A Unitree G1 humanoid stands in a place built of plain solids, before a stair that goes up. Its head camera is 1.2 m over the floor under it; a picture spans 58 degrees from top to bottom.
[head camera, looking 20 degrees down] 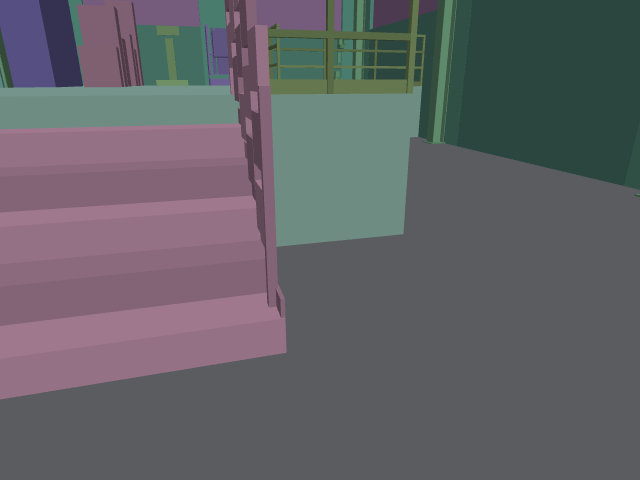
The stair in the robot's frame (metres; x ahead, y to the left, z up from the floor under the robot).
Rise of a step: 0.19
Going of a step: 0.28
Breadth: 1.52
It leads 16 degrees to the left of straight ahead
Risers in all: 6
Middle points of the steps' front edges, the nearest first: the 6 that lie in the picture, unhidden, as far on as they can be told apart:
1.53 0.89 0.19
1.80 0.96 0.37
2.07 1.04 0.56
2.34 1.12 0.75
2.61 1.19 0.94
2.88 1.27 1.12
